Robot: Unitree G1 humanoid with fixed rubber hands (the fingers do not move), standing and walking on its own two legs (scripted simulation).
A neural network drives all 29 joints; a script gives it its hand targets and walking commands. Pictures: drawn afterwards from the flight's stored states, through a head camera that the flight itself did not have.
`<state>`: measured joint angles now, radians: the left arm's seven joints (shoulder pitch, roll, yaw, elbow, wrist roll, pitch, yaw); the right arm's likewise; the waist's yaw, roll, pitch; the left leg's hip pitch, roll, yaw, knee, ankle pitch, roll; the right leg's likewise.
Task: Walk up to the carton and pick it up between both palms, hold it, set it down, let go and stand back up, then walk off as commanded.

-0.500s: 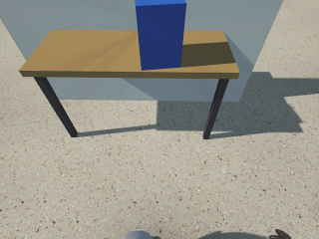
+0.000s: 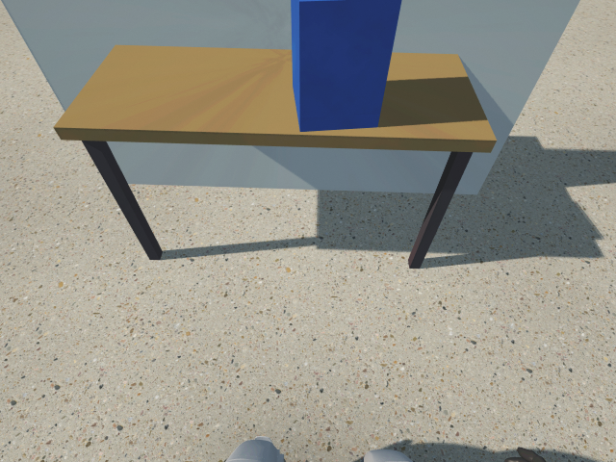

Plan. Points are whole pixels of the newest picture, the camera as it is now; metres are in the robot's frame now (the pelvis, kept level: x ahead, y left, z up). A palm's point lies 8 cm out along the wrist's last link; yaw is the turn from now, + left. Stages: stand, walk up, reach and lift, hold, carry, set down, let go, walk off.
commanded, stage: walk off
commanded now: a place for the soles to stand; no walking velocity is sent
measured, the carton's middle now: (336, 50) +0.98 -0.08 +0.04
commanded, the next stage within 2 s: stand in 0.82 s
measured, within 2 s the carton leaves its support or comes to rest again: neither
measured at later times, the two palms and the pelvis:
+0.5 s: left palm out of the picture +0.11 +0.27 -0.10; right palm out of the picture +0.12 -0.32 -0.10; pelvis +0.04 -0.03 +0.00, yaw +0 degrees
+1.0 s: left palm out of the picture +0.13 +0.26 -0.10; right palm (557, 459) +0.13 -0.32 -0.09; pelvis +0.04 -0.03 +0.00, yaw +0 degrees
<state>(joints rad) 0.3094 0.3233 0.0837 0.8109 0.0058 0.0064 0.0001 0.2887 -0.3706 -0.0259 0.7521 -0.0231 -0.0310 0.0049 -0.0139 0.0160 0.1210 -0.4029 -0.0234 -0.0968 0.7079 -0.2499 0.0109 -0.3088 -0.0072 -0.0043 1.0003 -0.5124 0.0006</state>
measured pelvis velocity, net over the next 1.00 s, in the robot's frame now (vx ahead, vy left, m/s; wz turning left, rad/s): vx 0.04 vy -0.03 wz -0.01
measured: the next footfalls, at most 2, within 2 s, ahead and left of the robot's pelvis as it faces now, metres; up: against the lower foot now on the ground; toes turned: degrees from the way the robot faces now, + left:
right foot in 0.16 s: +0.05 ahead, -0.14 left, +0.00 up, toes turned -1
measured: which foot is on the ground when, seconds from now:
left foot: down 0.00-1.00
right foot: up 0.00-0.14, down 0.16-1.00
